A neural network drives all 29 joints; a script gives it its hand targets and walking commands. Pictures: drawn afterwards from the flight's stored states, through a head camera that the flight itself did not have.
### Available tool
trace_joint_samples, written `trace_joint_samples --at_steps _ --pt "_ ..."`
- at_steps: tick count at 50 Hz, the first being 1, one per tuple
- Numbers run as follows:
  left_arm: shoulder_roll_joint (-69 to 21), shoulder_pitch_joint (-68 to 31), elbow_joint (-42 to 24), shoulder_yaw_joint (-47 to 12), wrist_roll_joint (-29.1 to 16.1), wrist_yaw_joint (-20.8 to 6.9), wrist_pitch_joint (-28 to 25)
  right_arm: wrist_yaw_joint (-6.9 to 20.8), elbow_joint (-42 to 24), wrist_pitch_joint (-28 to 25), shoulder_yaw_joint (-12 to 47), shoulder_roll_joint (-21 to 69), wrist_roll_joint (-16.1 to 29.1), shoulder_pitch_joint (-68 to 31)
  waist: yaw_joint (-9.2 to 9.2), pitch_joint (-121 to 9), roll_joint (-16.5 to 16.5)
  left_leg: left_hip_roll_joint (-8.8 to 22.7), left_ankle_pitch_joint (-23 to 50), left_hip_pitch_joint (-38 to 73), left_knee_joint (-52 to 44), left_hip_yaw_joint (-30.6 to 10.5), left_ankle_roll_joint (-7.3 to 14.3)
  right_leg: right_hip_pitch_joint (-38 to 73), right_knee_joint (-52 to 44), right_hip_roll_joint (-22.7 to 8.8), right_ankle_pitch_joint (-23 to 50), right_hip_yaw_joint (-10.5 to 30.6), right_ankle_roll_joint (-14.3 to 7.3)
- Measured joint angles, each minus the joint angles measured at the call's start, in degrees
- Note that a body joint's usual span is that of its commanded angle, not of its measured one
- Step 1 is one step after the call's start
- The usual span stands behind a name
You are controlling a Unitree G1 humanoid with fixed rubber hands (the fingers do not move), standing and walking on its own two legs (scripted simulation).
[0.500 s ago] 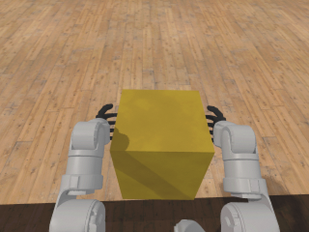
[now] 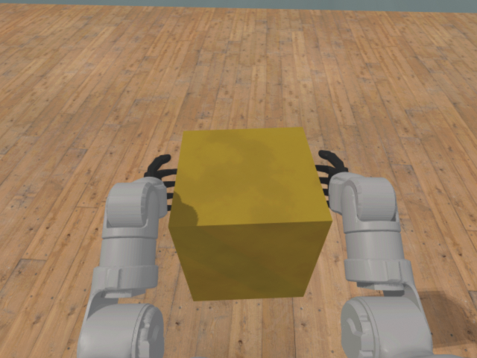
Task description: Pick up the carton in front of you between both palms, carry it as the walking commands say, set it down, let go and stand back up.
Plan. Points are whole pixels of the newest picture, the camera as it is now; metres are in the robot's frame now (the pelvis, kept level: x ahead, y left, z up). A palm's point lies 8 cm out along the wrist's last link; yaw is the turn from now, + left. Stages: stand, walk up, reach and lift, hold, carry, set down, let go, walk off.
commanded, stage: carry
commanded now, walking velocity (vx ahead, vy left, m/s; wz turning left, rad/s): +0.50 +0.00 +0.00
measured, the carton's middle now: (245, 217) +0.35 +0.01 +0.03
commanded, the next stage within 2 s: none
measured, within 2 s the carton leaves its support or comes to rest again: neither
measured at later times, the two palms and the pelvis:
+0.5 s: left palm (180, 93) +0.66 +0.17 +0.09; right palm (306, 99) +0.64 -0.13 +0.09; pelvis +0.30 +0.03 -0.01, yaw -2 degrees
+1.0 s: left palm (204, 57) +0.85 +0.13 +0.09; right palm (308, 59) +0.86 -0.16 +0.08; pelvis +0.57 -0.02 +0.01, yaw +1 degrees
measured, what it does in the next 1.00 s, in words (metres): walks ahead: left foot, then right foot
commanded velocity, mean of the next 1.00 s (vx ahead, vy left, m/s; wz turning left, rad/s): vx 0.38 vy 0.00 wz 0.00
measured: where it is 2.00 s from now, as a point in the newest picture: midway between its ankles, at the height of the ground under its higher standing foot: (246, 261)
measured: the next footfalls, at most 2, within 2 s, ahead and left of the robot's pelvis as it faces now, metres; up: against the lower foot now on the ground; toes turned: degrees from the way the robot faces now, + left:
left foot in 0.38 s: +0.43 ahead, +0.09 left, -0.01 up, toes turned +3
right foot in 0.88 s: +0.66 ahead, -0.11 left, -0.01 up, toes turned +5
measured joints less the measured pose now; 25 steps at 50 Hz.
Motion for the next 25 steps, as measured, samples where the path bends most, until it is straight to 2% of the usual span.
trace_joint_samples --at_steps 5,9,13,18,19,20,22,23,25 --pt "0.2 1.0 -1.3 0.3 -1.5 0.2 -0.8 0.0 -3.3 0.3 -0.8 1.8 -1.9 1.5 1.41 3.1 -0.6 4.1 7.0 -10.6 -9.5 -0.7 -1.6 5.3 -2.8 -0.6 -2.9 0.8 1.1" --pt "-0.4 1.2 -3.0 0.5 -1.6 0.3 -2.6 0.0 -7.0 -0.7 -1.3 2.5 -2.3 2.9 1.87 3.8 -0.6 5.5 12.9 -15.4 -14.3 0.0 -1.5 9.5 -4.3 -0.8 -5.9 1.9 1.4" --pt "-0.8 1.3 -5.5 0.3 -1.8 0.3 -3.2 -0.1 -10.8 -1.0 -1.4 2.8 -2.3 4.0 2.01 3.2 -0.1 4.8 18.8 -15.6 -22.9 1.7 -0.7 14.4 -5.8 -0.8 -9.6 3.1 2.1" --pt "-0.8 0.4 -5.3 0.4 -1.7 0.2 -3.0 -0.1 -11.3 -0.7 -1.5 2.6 -2.3 3.7 2.03 0.4 0.3 1.3 28.9 -7.4 -44.4 6.1 0.8 20.8 -4.4 -0.8 -16.6 4.1 3.6" --pt "-0.5 0.4 -4.7 0.5 -1.7 0.1 -2.9 -0.1 -10.3 -0.7 -1.3 2.7 -2.5 3.4 1.75 -0.2 0.5 0.7 31.4 -4.1 -48.5 7.4 1.1 21.4 -1.4 -0.8 -18.3 3.5 4.2" --pt "0.1 0.4 -4.0 0.5 -1.7 -0.2 -2.7 0.0 -9.0 -1.0 -1.1 3.1 -2.9 3.1 1.12 -0.7 0.0 0.2 27.5 -1.3 -49.9 8.1 2.2 20.6 4.0 -1.4 -19.5 2.9 5.1" --pt "1.3 -0.6 -1.6 1.0 -2.3 -1.6 -3.0 0.1 -5.9 -2.1 -0.9 3.4 -3.7 2.0 -0.68 -0.3 -1.8 -1.0 20.3 -1.2 -45.9 8.9 3.8 13.9 21.9 -2.1 -21.3 4.8 7.8" --pt "1.4 -0.5 -0.6 0.9 -2.1 -1.7 -3.1 -0.1 -4.6 -2.4 -0.5 3.4 -3.9 1.9 -1.56 0.0 -1.6 -1.0 19.0 -0.8 -44.9 8.8 4.3 10.2 29.7 -1.9 -21.3 5.6 8.2" --pt "0.9 0.3 0.4 0.6 -1.5 -1.8 -2.7 0.0 -3.6 -2.1 -0.2 3.1 -3.4 3.1 -3.02 0.5 -0.9 -1.0 18.1 1.3 -45.6 8.3 4.4 3.6 37.3 -2.6 -19.2 5.9 8.3"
